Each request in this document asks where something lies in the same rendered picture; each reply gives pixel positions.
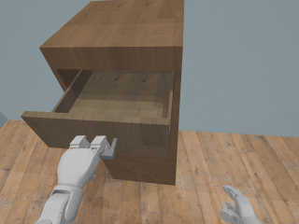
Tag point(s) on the robot left hand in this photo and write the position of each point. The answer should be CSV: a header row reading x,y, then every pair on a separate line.
x,y
78,164

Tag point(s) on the robot right hand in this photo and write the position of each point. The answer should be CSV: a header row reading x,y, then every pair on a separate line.
x,y
232,213

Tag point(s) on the drawer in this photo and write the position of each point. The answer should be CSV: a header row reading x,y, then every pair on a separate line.
x,y
134,106

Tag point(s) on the handle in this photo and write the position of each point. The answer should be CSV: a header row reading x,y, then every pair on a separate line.
x,y
109,154

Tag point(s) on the left robot forearm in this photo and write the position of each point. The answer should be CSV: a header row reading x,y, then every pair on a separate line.
x,y
62,205

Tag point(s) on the cabinet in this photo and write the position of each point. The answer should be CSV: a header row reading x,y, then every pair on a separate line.
x,y
145,35

